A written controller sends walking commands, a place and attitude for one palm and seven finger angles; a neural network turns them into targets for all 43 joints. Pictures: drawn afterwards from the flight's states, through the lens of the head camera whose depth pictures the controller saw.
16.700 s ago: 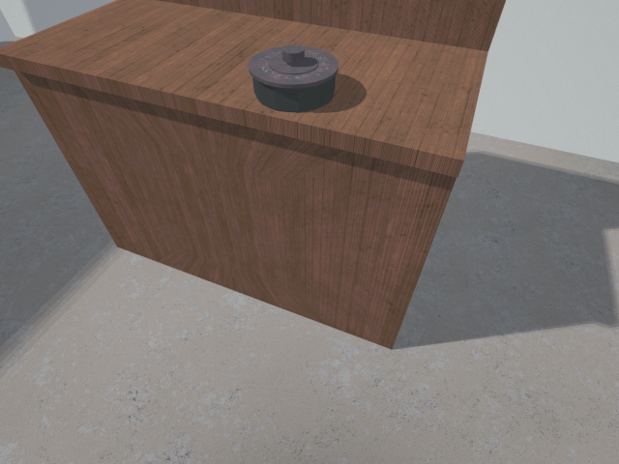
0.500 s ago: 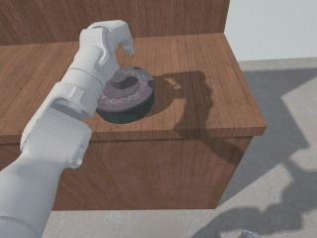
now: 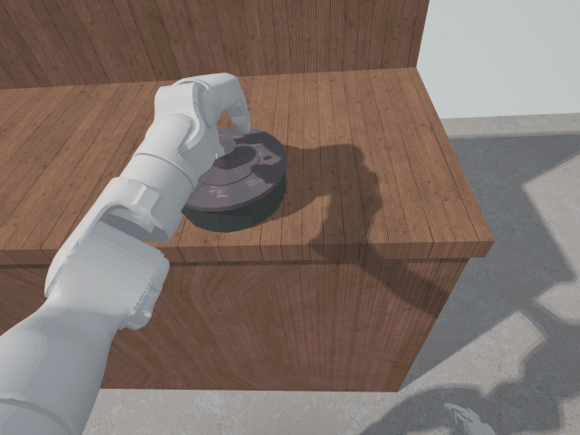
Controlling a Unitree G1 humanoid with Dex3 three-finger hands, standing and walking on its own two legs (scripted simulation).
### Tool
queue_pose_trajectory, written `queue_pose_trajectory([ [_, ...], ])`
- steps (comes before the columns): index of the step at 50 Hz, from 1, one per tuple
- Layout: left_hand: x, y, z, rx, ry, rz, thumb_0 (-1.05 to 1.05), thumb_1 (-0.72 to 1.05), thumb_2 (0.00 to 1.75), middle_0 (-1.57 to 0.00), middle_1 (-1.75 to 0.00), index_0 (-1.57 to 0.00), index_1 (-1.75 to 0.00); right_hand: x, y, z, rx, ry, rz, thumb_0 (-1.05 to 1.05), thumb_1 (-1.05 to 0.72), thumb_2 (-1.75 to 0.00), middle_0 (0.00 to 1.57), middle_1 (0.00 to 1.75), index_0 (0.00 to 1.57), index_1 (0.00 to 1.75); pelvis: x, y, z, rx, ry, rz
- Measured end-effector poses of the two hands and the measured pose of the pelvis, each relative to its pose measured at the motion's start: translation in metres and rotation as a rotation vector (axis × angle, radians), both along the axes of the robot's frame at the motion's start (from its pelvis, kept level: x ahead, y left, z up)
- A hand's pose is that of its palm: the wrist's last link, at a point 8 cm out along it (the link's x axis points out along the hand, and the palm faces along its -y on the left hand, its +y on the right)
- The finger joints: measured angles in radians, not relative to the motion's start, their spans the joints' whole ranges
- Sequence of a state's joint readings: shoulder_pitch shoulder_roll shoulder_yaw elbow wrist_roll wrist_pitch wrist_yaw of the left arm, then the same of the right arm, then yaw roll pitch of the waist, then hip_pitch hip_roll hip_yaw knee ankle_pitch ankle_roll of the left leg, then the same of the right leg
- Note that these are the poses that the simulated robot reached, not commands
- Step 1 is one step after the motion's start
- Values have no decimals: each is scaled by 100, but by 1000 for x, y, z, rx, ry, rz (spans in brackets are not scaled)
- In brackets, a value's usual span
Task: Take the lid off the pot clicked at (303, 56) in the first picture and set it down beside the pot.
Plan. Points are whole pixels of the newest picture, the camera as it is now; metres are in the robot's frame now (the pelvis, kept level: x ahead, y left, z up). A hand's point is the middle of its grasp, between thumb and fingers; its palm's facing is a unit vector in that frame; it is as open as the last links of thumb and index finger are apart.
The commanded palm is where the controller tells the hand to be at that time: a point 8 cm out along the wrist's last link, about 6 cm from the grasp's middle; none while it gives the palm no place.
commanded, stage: lower the open fingers around the knob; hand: left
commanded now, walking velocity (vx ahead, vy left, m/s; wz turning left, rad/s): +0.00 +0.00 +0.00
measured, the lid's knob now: (221, 152) +0.49 +0.10 +0.15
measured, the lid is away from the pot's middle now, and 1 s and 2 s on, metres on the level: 0.00 0.00 0.01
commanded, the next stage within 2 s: close the fingers and squeeze the knob in 0.58 s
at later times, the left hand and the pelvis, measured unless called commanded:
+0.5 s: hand (209, 149) +0.46 +0.11 +0.18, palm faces -0.36 -0.07 -0.93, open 10.0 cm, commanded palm +0.45 +0.12 +0.23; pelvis -0.01 +0.00 +0.00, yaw +0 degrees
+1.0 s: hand (207, 155) +0.45 +0.12 +0.18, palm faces -0.37 -0.05 -0.93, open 9.8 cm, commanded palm +0.45 +0.11 +0.23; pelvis -0.01 +0.01 +0.00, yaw +0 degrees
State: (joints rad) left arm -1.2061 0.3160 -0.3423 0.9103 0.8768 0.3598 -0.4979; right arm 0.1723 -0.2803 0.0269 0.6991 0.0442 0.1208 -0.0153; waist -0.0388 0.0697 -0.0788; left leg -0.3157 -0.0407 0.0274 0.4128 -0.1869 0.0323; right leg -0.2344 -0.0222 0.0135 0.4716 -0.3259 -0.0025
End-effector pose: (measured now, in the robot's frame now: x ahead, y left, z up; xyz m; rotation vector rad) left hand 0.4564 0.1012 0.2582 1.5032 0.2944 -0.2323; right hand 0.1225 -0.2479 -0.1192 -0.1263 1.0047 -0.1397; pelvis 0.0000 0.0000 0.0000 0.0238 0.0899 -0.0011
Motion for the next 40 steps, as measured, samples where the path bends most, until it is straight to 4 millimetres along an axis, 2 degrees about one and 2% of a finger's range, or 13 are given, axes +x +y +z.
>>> queue_pose_trajectory([
  [5,-5,4,-5,11,7,8,0,-39,172,-89,-8,-89,-8,9,4,2,6,-15,20,0,-90,-90,20,29,20,30,-3,0,0,-1,-1,8],
  [10,-8,9,-12,-4,27,17,0,-39,172,-89,-8,-89,-8,5,7,1,3,-5,21,0,-90,-90,20,30,20,30,-5,-1,-1,-2,-3,9],
  [17,-5,10,-20,-6,41,19,0,-39,172,-89,-8,-87,-7,-18,3,-3,-12,54,-8,0,-90,-90,20,30,20,30,-8,0,-1,-5,0,8],
  [27,1,15,-19,1,33,15,0,-39,172,-91,-10,-88,-8,-60,-6,-9,-32,140,-78,0,-90,-90,20,30,20,30,-7,4,-1,-7,6,-6],
  [31,2,16,-19,-12,33,11,0,-39,172,-91,-10,-89,-8,-68,-7,-10,-36,153,-90,0,-90,-90,20,30,20,30,-7,5,-1,-8,4,-10],
  [35,1,19,-19,-16,32,7,0,-39,172,-91,-9,-89,-8,-67,-6,-9,-36,144,-93,1,-90,-90,20,30,20,30,-7,6,-1,-8,2,-12],
  [40,-2,18,-21,-1,29,-1,0,-29,148,-77,-29,-76,-28,-57,-3,-7,-31,119,-79,1,-90,-90,20,30,20,30,-8,7,-1,-9,2,-9],
])
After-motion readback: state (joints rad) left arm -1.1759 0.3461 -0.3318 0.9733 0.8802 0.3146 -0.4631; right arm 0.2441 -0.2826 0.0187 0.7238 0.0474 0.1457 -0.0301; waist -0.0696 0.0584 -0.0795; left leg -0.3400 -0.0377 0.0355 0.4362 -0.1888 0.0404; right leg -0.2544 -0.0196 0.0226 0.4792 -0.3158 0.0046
